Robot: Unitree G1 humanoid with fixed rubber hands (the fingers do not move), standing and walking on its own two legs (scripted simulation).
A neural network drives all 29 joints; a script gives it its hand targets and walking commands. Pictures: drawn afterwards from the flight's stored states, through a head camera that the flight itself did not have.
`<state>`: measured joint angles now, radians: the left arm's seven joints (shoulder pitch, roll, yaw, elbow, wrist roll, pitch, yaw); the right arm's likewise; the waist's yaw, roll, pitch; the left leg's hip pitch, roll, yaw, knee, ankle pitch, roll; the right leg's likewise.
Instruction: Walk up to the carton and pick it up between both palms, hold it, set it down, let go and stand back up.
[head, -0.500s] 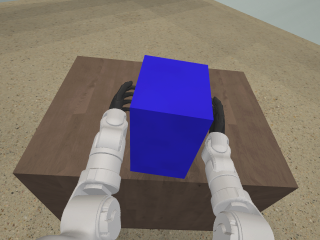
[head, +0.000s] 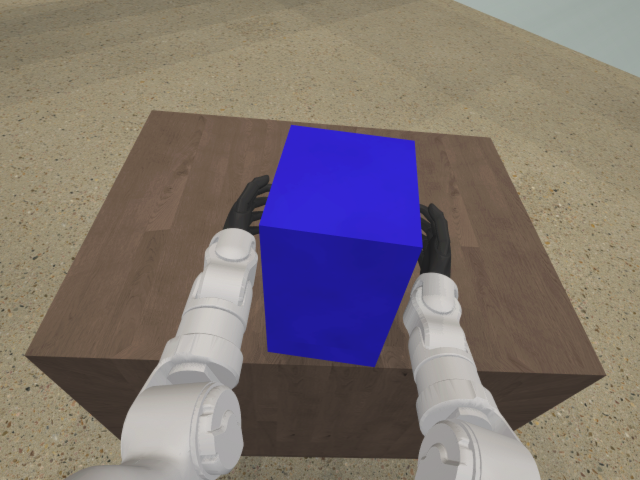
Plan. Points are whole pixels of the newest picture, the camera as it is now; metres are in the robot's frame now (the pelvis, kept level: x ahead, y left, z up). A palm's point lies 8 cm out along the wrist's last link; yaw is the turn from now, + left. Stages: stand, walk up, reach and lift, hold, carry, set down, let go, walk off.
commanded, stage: set down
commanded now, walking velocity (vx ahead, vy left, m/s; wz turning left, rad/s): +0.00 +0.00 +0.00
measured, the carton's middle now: (335, 254) +0.41 -0.05 +0.04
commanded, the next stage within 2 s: none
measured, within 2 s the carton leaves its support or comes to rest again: rests again in 0.88 s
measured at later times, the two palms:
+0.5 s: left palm (244, 240) +0.41 +0.07 +0.06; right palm (430, 274) +0.36 -0.17 +0.06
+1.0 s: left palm (246, 252) +0.41 +0.07 +0.05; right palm (430, 286) +0.35 -0.17 +0.05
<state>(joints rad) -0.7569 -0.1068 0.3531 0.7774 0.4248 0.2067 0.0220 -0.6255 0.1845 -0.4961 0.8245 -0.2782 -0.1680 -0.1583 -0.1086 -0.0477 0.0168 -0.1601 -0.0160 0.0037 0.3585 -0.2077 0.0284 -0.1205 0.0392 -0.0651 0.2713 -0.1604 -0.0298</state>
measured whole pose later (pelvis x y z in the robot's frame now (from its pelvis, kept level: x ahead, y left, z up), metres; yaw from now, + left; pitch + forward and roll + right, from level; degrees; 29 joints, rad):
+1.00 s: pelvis +0.00 +0.00 +0.00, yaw -1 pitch +6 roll -1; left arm -0.75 -0.13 0.49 0.94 0.50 -0.04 0.02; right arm -0.61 0.22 -0.65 0.86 -0.45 -0.32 -0.13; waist -0.10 -0.01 -0.03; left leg -0.28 -0.01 0.02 0.37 -0.20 0.03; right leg -0.25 0.04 -0.05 0.29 -0.15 -0.03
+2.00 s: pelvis -0.01 +0.01 +0.00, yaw -2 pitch +6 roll -1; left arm -0.75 -0.19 0.57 0.89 0.59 -0.12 0.00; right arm -0.61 0.25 -0.75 0.85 -0.51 -0.39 -0.10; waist -0.10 -0.03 0.01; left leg -0.29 -0.02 0.03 0.38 -0.20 0.04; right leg -0.26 0.04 -0.04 0.28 -0.14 -0.02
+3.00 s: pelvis -0.03 +0.02 -0.02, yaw -3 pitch +15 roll -3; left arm -0.99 0.21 -0.07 1.17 -0.19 -0.02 0.08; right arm -0.90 -0.18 -0.15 1.12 0.22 -0.06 -0.18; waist -0.11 0.03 -0.19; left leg -0.63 0.01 0.04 0.63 -0.26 0.05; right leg -0.59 0.05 -0.05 0.50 -0.18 -0.02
